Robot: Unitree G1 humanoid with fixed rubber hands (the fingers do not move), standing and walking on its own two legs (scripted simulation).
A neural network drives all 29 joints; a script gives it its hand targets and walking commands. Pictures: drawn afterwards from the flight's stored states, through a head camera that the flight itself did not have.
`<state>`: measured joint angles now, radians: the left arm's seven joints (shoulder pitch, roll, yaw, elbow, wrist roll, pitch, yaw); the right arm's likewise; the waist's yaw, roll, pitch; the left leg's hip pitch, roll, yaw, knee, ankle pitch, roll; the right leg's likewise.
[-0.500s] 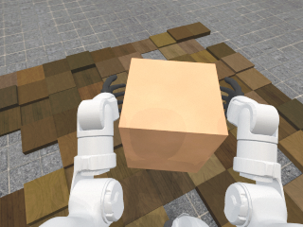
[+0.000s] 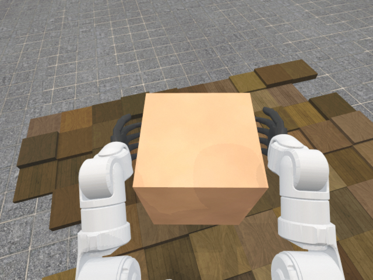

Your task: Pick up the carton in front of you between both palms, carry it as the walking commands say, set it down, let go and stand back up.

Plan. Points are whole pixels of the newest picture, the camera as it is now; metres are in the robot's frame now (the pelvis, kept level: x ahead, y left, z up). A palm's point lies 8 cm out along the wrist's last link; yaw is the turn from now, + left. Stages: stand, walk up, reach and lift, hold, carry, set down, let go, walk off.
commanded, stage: carry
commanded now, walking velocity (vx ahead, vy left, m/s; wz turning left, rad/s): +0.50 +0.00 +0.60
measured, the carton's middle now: (196, 165) +0.35 -0.02 +0.04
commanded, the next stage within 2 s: none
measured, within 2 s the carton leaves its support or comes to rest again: neither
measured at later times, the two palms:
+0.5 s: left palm (118, 87) +0.56 +0.16 +0.11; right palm (225, 62) +0.64 -0.12 +0.10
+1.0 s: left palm (102, 10) +0.86 +0.24 +0.18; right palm out of the picture +0.90 -0.06 +0.18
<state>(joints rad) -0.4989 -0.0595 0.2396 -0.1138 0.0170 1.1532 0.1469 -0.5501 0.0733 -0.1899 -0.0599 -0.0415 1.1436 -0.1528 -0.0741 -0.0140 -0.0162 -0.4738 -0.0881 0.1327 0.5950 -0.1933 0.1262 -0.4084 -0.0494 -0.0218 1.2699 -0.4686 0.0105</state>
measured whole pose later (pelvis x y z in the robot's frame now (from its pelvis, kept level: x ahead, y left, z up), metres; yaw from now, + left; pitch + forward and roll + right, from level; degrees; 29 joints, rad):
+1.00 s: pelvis +0.53 +0.03 +0.03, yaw +11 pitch +6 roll -1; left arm -0.68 -0.07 0.29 -0.10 0.04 1.25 0.18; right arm -0.67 0.06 -0.26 -0.08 -0.01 1.23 -0.18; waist -0.06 0.01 -0.05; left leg -0.28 0.01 0.09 0.50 -0.32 0.04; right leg -0.65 -0.04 -0.05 0.84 -0.32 -0.03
